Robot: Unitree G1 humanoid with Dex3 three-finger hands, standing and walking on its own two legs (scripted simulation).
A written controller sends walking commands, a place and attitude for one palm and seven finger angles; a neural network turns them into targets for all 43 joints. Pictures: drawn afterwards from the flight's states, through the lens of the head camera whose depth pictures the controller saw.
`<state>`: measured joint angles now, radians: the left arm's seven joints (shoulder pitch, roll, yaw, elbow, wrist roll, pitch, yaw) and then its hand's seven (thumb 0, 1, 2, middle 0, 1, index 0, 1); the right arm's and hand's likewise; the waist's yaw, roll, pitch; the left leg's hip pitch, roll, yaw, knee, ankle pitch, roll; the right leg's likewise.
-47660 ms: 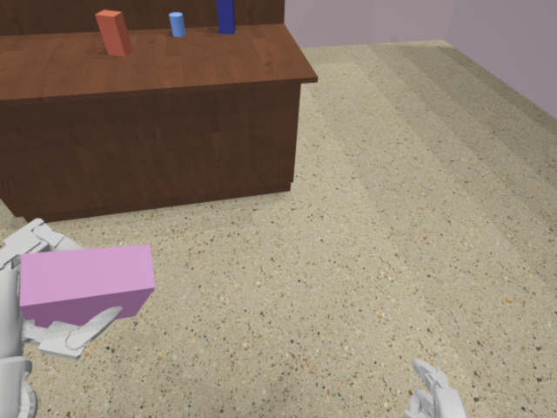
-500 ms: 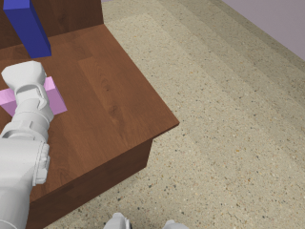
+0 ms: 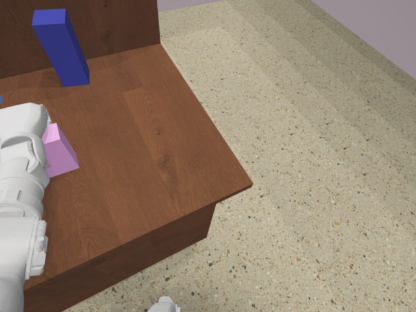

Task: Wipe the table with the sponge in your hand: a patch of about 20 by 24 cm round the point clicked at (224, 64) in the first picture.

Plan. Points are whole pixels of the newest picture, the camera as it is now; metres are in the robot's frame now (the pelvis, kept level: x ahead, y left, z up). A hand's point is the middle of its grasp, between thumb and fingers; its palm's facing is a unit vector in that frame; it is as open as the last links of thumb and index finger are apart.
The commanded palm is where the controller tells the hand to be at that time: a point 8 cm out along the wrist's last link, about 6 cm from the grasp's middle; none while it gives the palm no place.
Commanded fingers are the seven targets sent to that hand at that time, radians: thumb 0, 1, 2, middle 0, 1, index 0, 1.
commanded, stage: wipe back along the first lane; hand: left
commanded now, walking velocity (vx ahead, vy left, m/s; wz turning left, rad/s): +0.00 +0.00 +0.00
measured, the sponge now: (39, 161) +0.43 +0.35 -0.03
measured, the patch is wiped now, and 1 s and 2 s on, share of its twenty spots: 1.00 1.00 1.00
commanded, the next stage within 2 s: lift the sponge slowly off the table in 1.64 s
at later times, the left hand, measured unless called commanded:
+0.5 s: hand (33, 163) +0.40 +0.33 +0.02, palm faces -0.09 +0.00 -1.00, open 9.1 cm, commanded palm +0.36 +0.31 +0.05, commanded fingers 0.00 0.10 1.30 -1.20 -1.60 -1.20 -1.60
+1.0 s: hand (37, 179) +0.36 +0.31 +0.02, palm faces -0.06 +0.01 -1.00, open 9.1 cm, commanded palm +0.32 +0.28 +0.05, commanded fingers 0.00 0.10 1.30 -1.20 -1.60 -1.20 -1.60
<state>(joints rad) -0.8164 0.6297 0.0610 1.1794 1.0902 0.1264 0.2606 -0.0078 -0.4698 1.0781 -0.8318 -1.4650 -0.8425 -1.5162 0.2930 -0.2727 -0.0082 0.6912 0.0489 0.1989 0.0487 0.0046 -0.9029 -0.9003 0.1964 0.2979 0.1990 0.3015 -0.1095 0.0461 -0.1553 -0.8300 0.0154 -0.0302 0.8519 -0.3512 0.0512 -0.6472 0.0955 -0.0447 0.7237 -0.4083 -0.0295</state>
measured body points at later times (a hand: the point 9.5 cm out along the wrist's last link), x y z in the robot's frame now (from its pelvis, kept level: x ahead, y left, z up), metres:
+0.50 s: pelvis +0.00 +0.00 +0.01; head +0.05 +0.02 +0.45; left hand +0.40 +0.32 +0.08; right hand +0.08 -0.26 -0.12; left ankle +0.02 +0.08 -0.70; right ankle -0.05 -0.11 -0.70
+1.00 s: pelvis -0.01 +0.01 +0.01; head +0.03 +0.02 +0.46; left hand +0.36 +0.31 +0.08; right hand +0.10 -0.23 -0.12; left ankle +0.02 +0.08 -0.70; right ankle -0.05 -0.11 -0.70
